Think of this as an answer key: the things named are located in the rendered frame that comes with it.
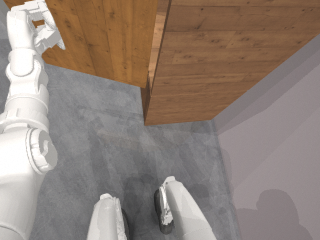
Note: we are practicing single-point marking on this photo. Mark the robot left hand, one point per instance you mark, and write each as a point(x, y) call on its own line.
point(22, 32)

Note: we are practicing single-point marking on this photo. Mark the handle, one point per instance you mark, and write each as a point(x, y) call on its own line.
point(3, 12)

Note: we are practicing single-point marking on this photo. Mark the robot left thigh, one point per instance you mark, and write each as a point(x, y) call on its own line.
point(106, 215)

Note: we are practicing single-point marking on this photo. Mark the robot left forearm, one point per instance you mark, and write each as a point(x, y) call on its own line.
point(27, 103)

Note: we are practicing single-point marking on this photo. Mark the left robot upper arm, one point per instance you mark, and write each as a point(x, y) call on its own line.
point(25, 157)

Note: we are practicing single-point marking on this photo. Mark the cupboard door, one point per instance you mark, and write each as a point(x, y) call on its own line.
point(111, 39)

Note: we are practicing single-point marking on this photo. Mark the robot right foot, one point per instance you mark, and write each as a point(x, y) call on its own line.
point(164, 228)

